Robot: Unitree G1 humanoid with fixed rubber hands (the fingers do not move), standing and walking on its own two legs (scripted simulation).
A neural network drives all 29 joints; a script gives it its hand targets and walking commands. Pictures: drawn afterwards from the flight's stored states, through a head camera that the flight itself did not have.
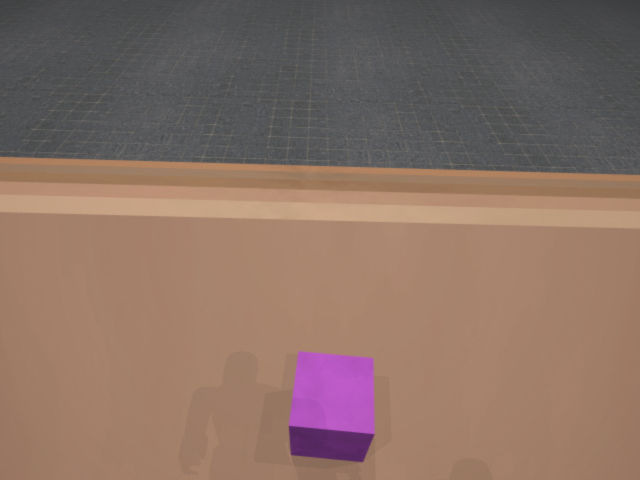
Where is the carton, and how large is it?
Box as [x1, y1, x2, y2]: [289, 351, 374, 461]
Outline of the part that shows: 298,351 289,420 291,454 362,461 374,433 372,358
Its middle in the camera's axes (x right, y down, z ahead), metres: +0.03 +0.46 +1.10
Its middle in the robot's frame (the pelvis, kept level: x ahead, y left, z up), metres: +0.47 -0.04 -0.65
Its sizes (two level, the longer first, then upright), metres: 0.210 0.200 0.250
